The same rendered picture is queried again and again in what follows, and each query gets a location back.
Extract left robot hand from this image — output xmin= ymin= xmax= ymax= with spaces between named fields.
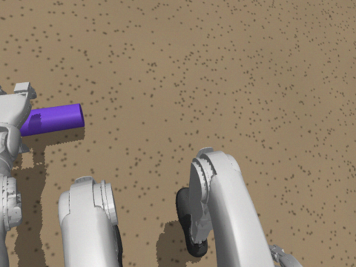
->
xmin=0 ymin=82 xmax=37 ymax=154

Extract can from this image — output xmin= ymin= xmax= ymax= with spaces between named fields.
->
xmin=20 ymin=103 xmax=85 ymax=136

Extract right robot hand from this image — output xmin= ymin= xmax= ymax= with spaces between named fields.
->
xmin=268 ymin=244 xmax=303 ymax=267

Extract right robot foot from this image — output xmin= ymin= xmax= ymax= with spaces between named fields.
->
xmin=176 ymin=187 xmax=207 ymax=258

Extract left robot arm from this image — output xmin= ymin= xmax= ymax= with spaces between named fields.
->
xmin=0 ymin=123 xmax=22 ymax=267

